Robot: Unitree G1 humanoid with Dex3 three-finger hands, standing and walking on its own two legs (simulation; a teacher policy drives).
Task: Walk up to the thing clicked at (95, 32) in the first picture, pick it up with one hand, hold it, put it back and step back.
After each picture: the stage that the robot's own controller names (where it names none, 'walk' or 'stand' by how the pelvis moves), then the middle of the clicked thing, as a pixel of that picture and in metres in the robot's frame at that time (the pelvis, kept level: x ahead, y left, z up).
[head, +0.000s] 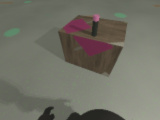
stand; (95, 26) +1.02 +0.02 +0.04
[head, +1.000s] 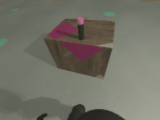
walk; (80, 29) +0.91 +0.21 +0.06
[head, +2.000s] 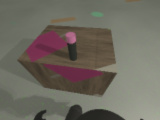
walk; (72, 48) +0.53 +0.22 +0.07
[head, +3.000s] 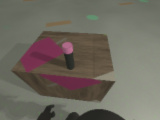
stand; (69, 57) +0.46 +0.21 +0.04
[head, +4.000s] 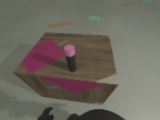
stand; (71, 60) +0.44 +0.19 +0.04
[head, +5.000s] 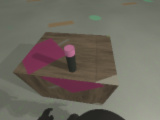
stand; (71, 60) +0.44 +0.19 +0.04
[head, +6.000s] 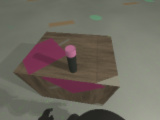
stand; (72, 60) +0.43 +0.18 +0.04
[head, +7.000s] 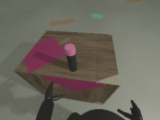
rise first; (71, 59) +0.44 +0.19 +0.04
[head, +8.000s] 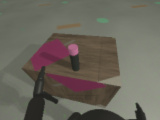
go down; (74, 59) +0.45 +0.20 +0.04
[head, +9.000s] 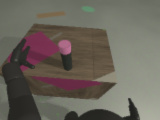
go down; (66, 57) +0.43 +0.18 +0.06
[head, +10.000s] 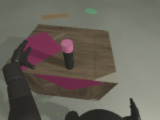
approach; (68, 56) +0.44 +0.18 +0.06
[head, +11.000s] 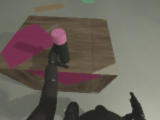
close; (62, 49) +0.45 +0.20 +0.10
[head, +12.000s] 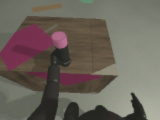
lift; (63, 52) +0.43 +0.19 +0.10
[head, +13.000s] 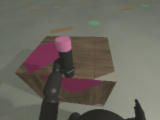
lift; (66, 59) +0.32 +0.17 +0.20
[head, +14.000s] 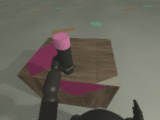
hold; (65, 56) +0.32 +0.17 +0.22
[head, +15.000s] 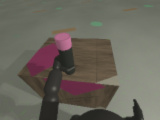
hold; (66, 57) +0.32 +0.16 +0.22
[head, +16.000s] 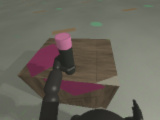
hold; (67, 57) +0.32 +0.16 +0.22
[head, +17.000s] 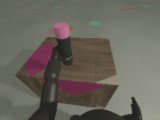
crouch; (64, 47) +0.38 +0.18 +0.24
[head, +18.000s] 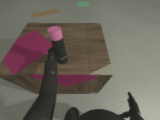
lower; (59, 47) +0.46 +0.20 +0.12
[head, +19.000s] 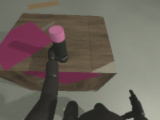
lower; (60, 47) +0.45 +0.19 +0.11
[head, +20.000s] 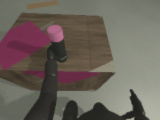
lower; (59, 47) +0.46 +0.20 +0.11
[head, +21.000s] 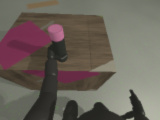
lower; (59, 46) +0.46 +0.19 +0.11
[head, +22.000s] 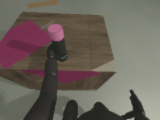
loosen; (59, 46) +0.46 +0.20 +0.11
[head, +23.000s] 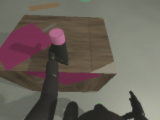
withdraw; (60, 49) +0.45 +0.19 +0.10
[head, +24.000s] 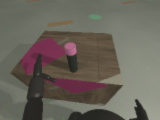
sink last; (72, 59) +0.42 +0.18 +0.07
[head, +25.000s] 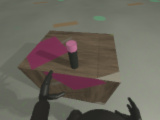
stand; (73, 56) +0.46 +0.19 +0.07
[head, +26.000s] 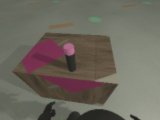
stand; (70, 59) +0.44 +0.19 +0.06
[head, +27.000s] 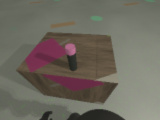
stand; (72, 58) +0.46 +0.19 +0.04
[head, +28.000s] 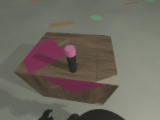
stand; (71, 60) +0.43 +0.18 +0.04
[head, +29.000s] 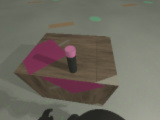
stand; (71, 61) +0.43 +0.18 +0.04
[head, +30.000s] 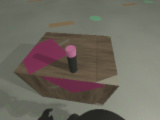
stand; (72, 60) +0.43 +0.18 +0.04
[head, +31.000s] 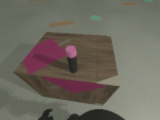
stand; (72, 61) +0.43 +0.18 +0.04
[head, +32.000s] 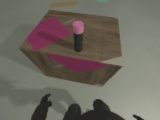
walk; (78, 38) +0.57 +0.15 +0.06
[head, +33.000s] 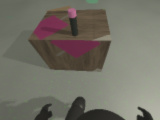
walk; (73, 23) +0.82 +0.26 +0.07
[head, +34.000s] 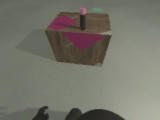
stand; (82, 19) +1.08 +0.21 +0.06
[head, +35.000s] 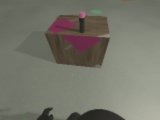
stand; (81, 23) +1.08 +0.19 +0.04
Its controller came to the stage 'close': yes
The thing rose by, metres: 0.21
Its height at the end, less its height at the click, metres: +0.00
